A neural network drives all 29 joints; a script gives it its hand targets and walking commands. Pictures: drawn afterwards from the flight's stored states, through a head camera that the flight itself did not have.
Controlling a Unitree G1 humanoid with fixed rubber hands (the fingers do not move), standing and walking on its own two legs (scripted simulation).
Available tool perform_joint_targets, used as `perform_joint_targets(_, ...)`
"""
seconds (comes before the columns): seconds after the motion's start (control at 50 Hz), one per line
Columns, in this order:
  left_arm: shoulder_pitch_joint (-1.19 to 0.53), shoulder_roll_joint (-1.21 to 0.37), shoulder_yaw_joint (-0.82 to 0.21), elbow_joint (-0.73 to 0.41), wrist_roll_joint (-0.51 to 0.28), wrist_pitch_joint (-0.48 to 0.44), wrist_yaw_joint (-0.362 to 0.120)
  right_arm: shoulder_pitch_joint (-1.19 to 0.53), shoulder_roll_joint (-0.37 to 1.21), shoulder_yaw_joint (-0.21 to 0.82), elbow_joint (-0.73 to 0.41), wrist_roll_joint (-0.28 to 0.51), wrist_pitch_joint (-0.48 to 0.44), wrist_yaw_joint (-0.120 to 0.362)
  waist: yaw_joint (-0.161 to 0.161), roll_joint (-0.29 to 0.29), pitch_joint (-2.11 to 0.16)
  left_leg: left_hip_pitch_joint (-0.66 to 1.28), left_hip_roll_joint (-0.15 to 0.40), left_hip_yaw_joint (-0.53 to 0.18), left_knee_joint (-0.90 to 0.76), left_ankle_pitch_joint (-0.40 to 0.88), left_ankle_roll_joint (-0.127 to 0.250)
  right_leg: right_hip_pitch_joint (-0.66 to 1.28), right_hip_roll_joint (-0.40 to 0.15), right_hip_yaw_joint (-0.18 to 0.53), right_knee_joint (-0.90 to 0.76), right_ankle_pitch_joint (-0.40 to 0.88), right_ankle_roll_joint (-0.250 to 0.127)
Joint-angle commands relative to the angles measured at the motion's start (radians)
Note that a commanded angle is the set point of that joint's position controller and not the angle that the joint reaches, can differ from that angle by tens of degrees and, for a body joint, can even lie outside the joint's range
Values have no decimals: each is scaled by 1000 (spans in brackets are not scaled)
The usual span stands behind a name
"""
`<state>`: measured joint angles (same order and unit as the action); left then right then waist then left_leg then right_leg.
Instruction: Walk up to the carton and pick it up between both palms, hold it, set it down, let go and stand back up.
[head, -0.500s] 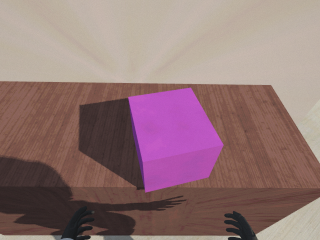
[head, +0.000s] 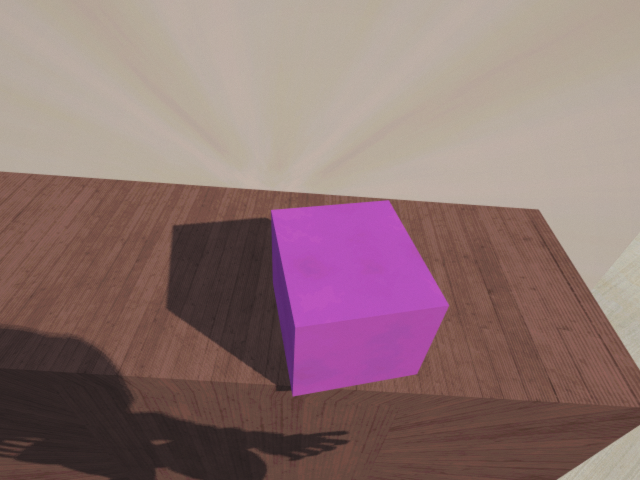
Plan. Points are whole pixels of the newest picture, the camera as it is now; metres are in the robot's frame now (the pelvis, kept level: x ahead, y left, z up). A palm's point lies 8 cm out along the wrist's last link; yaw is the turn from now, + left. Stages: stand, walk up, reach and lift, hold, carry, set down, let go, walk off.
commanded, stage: stand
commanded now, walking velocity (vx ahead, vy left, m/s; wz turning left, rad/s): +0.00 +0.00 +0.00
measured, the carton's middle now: (343, 291) +0.42 -0.05 -0.01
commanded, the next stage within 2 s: none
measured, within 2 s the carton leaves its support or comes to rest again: neither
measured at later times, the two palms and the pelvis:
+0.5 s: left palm out of the picture -0.02 +0.30 -0.12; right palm out of the picture +0.00 -0.27 -0.11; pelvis -0.05 +0.01 +0.00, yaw +1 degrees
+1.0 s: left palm out of the picture +0.00 +0.29 -0.12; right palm out of the picture +0.00 -0.29 -0.11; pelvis -0.05 +0.00 +0.00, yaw +0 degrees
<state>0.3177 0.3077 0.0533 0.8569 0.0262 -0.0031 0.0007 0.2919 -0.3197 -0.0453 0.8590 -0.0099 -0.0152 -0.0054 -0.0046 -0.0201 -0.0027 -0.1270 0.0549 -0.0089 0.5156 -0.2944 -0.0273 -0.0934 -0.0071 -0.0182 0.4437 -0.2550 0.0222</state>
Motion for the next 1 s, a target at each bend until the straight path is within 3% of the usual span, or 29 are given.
perform_joint_targets(0.0, -75, 187, 38, -91, -4, -53, 9, -82, -203, -33, -81, 9, -37, -6, -1, 55, 75, -104, 53, -75, -144, 117, 44, -39, -83, 78, -129, 90, -27)
perform_joint_targets(0.02, -75, 171, 32, -76, -8, -46, 13, -81, -205, -37, -64, 0, -31, -6, 4, 81, 115, -129, 50, -65, -160, 106, 44, -39, -90, 82, -129, 69, -36)
perform_joint_targets(0.04, -28, 181, 26, -58, -8, -54, 9, -73, -186, -22, -50, 11, -32, -3, 8, 51, 76, -100, 46, -82, -163, 91, 43, -12, -81, 76, -135, 63, -34)
perform_joint_targets(0.06, -78, 198, 27, -53, -7, -51, 9, -55, -210, -30, -54, 16, -34, -3, -20, 61, 54, -90, 50, -73, -181, 49, 46, -28, -92, 77, -143, 52, -30)
perform_joint_targets(0.1, -48, 164, 18, -39, -11, -41, -1, -77, -220, -28, -45, 2, -32, -5, -3, 54, 54, -127, 55, -93, -176, 34, 52, -9, -82, 67, -138, 55, -18)
perform_joint_targets(0.12, -64, 197, 23, -29, -11, -42, 8, -92, -177, -9, -39, 10, -33, -5, 2, 8, 123, -160, 50, -115, -194, 36, 50, -26, -81, 70, -128, 54, -21)
perform_joint_targets(0.18, -16, 166, 10, -2, -17, -41, 2, -42, -219, -16, 3, 8, -28, -12, 0, 85, 92, -105, 59, -121, -211, 16, 46, -53, -84, 67, -136, 33, -20)
perform_joint_targets(0.2, -55, 213, 22, -13, -8, -47, 9, -89, -201, -9, -20, 12, -28, -6, 0, 39, 113, -141, 65, -126, -213, -2, 44, -54, -86, 73, -143, 21, -24)
perform_joint_targets(0.24, -73, 178, -2, 5, -12, -38, 9, -36, -217, -14, 13, 6, -23, -15, -23, 34, 137, -121, 45, -107, -205, 35, 40, -82, -91, 82, -141, -12, -26)
perform_joint_targets(0.26, -64, 171, 4, -3, -15, -37, 5, -99, -217, -13, -2, -2, -19, -16, 18, 16, 82, -177, 65, -140, -226, -35, 55, -10, -86, 64, -132, 4, -22)
perform_joint_targets(0.28, -44, 161, 0, 8, -10, -40, 7, -87, -230, -19, 1, -5, -15, -9, 20, 47, 73, -192, 60, -135, -237, -121, 51, -9, -79, 67, -126, -26, -25)
perform_joint_targets(0.32, -45, 202, 8, 19, -9, -29, -2, -73, -230, -18, 23, 5, -21, -11, 3, 3, 90, -153, 52, -136, -241, -116, 44, -70, -61, 50, -122, -69, -23)
perform_joint_targets(0.38, -18, 184, 3, 44, -12, -24, 0, -55, -243, -26, 25, -1, -19, -12, 1, 97, 140, -223, 62, -155, -261, -228, 45, -88, -77, 64, -118, -92, -25)
perform_joint_targets(0.42, -38, 218, 15, 37, -9, -34, 0, -75, -217, -17, 15, 4, -13, -2, 14, 32, 157, -260, 62, -156, -280, -276, 50, -104, -72, 64, -112, -168, -32)
perform_joint_targets(0.5, -53, 234, 10, 38, -4, -33, 3, -41, -250, -28, 32, -4, -12, 1, -9, 47, 139, -174, 50, -130, -215, -206, 43, -173, -95, 103, -158, -229, -39)
perform_joint_targets(0.52, -40, 246, 20, 36, -8, -29, 3, -30, -214, -19, 29, 4, -11, 5, -13, -12, 91, -152, 51, -144, -220, -193, 52, -145, -86, 93, -152, -198, -36)
perform_joint_targets(0.54, -20, 210, 9, 34, -14, -36, 1, -35, -202, -12, 38, 3, -4, 7, 9, -12, 113, -202, 49, -127, -213, -191, 46, -135, -87, 110, -145, -219, -40)
perform_joint_targets(0.56, -64, 227, 12, 21, -11, -36, -2, -54, -236, -30, 14, -2, -7, -2, -14, 28, 119, -189, 34, -105, -192, -180, 47, -157, -102, 120, -164, -240, -40)
perform_joint_targets(0.58, -61, 195, 6, 33, -4, -31, -3, -42, -208, -21, 30, -5, -7, -1, -5, -14, 109, -156, 28, -113, -179, -167, 44, -189, -90, 114, -175, -283, -49)
perform_joint_targets(0.6, -65, 227, 10, 20, -5, -35, 6, -21, -208, -15, 41, 1, -1, 7, -13, 37, 98, -156, 40, -113, -185, -172, 47, -163, -98, 132, -183, -265, -52)
perform_joint_targets(0.66, -74, 241, 22, 19, -8, -33, 0, -3, -209, -20, 46, -5, -3, 7, -23, -11, 142, -157, 22, -97, -177, -174, 47, -223, -94, 123, -189, -321, -57)
perform_joint_targets(0.72, -53, 213, 22, 23, -16, -24, 0, -19, -188, -3, 48, 0, 5, 10, 0, 58, 152, -222, 38, -111, -209, -204, 47, -166, -86, 113, -169, -261, -47)
perform_joint_targets(0.78, -2, 234, 23, 49, -17, -31, -2, -48, -237, -17, 38, 0, -10, -2, 24, -12, 99, -176, 56, -136, -204, -90, 53, -116, -88, 111, -140, -135, -51)
perform_joint_targets(0.84, -24, 205, 9, 29, -21, -39, 2, -52, -261, -19, 44, 12, -22, -2, 21, 83, 74, -162, 60, -120, -197, -66, 59, -55, -106, 111, -136, -71, -49)
perform_joint_targets(0.86, -35, 198, 11, 39, -25, -33, 1, -70, -257, -24, 37, 6, -17, -3, 14, 52, 85, -201, 59, -132, -228, -134, 56, -59, -88, 95, -115, -108, -45)
perform_joint_targets(0.9, -74, 218, 16, 25, -10, -34, 3, -64, -221, -12, 42, 2, -16, 1, 23, -8, 120, -170, 57, -122, -204, -54, 50, -102, -100, 115, -137, -109, -54)
perform_joint_targets(0.92, -64, 239, 19, 28, -14, -33, 4, -63, -234, -15, 37, 5, -20, -1, 9, 56, 101, -141, 52, -96, -193, -54, 51, -105, -105, 118, -149, -119, -50)
perform_joint_targets(0.94, -59, 231, 16, 30, -18, -30, 3, -42, -217, -10, 44, 11, -20, -3, 4, 4, 95, -116, 59, -107, -181, -19, 47, -137, -109, 116, -161, -127, -53)
perform_joint_targets(0.98, -49, 212, 11, 35, -23, -38, 5, -62, -208, -3, 46, 18, -16, -4, 10, 34, 118, -124, 65, -107, -191, -48, 59, -123, -97, 108, -155, -97, -49)
